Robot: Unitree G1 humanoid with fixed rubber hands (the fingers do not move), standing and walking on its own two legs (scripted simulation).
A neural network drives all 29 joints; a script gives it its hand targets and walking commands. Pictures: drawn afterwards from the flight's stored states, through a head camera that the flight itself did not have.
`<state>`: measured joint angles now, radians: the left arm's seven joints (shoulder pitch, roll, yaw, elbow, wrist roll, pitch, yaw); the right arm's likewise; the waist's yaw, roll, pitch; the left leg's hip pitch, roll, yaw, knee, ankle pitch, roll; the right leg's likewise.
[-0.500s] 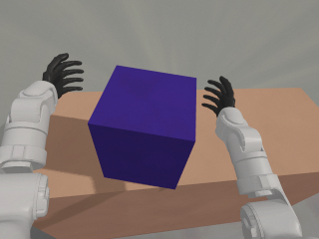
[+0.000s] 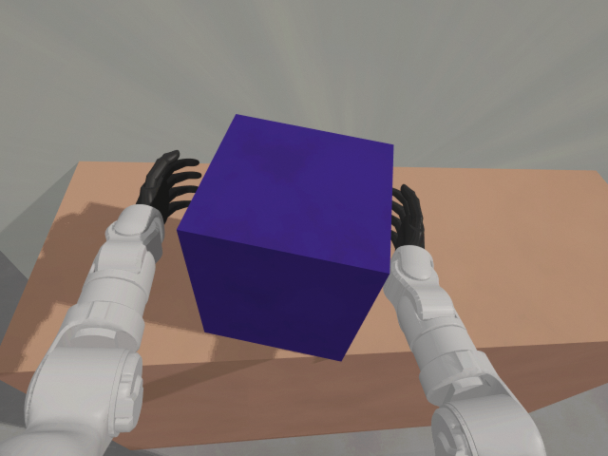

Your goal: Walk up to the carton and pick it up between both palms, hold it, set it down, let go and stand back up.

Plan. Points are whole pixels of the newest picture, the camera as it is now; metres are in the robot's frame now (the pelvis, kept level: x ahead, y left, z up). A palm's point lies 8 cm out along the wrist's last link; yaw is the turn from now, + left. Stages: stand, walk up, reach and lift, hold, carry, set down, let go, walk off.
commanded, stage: reach and lift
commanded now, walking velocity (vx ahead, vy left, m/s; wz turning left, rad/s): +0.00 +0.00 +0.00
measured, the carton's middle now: (291, 245) +0.37 -0.03 +0.06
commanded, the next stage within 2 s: none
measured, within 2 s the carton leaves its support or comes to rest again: neither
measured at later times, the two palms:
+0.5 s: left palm (175, 209) +0.43 +0.12 +0.08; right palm (398, 246) +0.34 -0.17 +0.08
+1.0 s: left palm (176, 208) +0.43 +0.12 +0.08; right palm (398, 245) +0.34 -0.17 +0.08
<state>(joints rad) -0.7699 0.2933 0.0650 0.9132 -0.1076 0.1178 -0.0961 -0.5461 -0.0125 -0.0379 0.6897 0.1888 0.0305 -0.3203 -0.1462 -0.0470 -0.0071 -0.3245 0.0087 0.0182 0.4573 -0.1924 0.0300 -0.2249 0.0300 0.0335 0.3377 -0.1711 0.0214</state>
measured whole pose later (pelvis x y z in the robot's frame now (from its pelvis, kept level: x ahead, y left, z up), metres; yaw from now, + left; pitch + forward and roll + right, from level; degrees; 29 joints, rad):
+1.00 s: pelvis -0.01 +0.00 +0.00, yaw +0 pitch +4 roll -2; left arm -0.83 0.18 0.15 0.91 0.08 0.12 -0.09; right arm -0.60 0.08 -0.16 0.77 0.08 -0.08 -0.36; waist -0.14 -0.08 0.01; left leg -0.34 0.01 0.02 0.43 -0.16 0.04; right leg -0.24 0.03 0.04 0.31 -0.14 0.03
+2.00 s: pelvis +0.01 +0.00 +0.01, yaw +2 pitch -3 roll -1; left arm -0.69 0.03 0.33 0.68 0.37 0.14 -0.22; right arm -0.46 0.13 -0.24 0.80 -0.09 -0.37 -0.29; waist -0.09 -0.11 0.10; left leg -0.11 -0.01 0.00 0.32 -0.15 0.03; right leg 0.01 0.01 0.00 0.18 -0.12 0.02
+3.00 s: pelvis -0.02 -0.01 +0.01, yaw +3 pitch -8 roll -1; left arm -0.67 0.00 0.27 0.31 0.32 0.50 -0.09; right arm -0.57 0.01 -0.11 0.57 0.08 0.01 -0.21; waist -0.10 -0.11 0.13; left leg -0.06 -0.01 -0.02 0.32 -0.12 0.02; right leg 0.03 0.01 -0.03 0.24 -0.13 0.01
